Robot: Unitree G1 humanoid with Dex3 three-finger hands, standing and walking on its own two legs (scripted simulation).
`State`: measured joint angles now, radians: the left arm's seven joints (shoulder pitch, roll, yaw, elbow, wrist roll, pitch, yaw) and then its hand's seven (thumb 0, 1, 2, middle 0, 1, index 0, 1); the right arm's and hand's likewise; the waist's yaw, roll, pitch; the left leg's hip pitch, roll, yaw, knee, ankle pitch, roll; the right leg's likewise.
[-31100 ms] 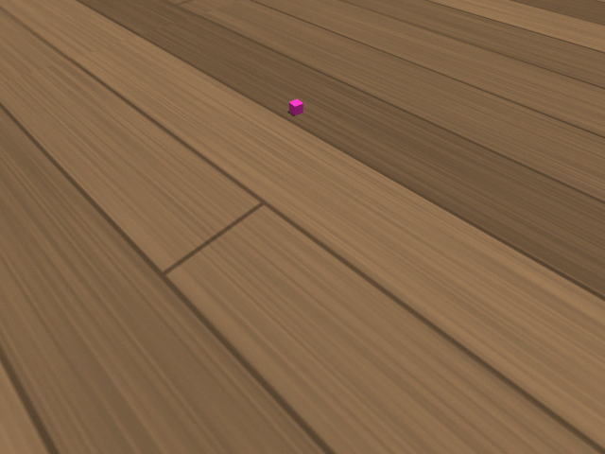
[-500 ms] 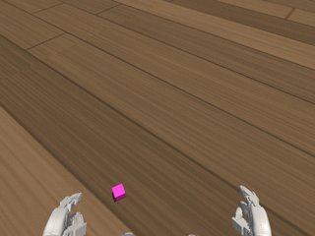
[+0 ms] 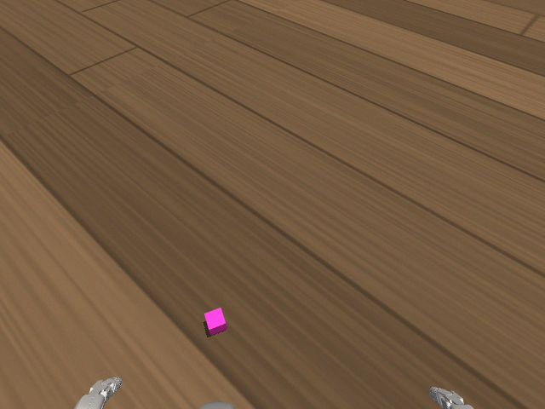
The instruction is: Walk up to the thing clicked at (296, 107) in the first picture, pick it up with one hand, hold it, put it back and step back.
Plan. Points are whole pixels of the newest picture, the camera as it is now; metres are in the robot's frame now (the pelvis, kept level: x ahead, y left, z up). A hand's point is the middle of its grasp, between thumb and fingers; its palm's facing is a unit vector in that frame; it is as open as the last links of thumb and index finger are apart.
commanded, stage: stand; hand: left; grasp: from above
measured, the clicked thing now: (215, 321) +0.47 +0.21 -0.72
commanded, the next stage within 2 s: none
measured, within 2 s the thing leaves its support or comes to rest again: neither
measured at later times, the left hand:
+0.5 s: hand out of the picture +0.04 +0.24 -0.13, palm faces +0.04 -0.94 -0.33, open 7.4 cm
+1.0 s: hand out of the picture +0.06 +0.24 -0.13, palm faces +0.02 -0.94 -0.33, open 7.4 cm
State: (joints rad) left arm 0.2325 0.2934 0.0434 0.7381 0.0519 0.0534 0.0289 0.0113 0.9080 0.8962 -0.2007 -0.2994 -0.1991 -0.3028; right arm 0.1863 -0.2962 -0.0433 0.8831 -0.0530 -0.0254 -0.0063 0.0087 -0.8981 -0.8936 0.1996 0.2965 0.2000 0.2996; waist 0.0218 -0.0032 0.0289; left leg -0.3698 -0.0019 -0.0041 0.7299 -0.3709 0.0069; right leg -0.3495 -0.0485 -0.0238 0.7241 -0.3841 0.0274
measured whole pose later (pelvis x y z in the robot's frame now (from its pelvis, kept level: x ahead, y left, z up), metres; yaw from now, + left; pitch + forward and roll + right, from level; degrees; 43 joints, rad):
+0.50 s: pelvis +0.00 +0.00 +0.03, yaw +1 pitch -4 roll +0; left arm 0.18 0.29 0.03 1.10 0.04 0.01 0.02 0.01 0.91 0.90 -0.20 -0.30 -0.20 -0.30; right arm 0.15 -0.29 -0.03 1.09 -0.03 0.00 -0.01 0.00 -0.90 -0.89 0.20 0.30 0.20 0.30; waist 0.02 0.01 0.05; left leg -0.14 -0.01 -0.01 0.41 -0.20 0.01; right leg -0.11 -0.05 -0.04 0.39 -0.22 0.04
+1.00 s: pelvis +0.00 +0.00 +0.03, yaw +0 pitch -3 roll +0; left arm 0.13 0.30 0.03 1.15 0.02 0.00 0.01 0.01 0.91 0.90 -0.20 -0.30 -0.20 -0.30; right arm 0.12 -0.32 -0.01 1.14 -0.02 -0.01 -0.01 0.00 -0.90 -0.89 0.20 0.30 0.20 0.30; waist 0.01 0.01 0.05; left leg -0.11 0.00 -0.02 0.34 -0.18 -0.01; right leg -0.08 -0.04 -0.04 0.33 -0.19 0.02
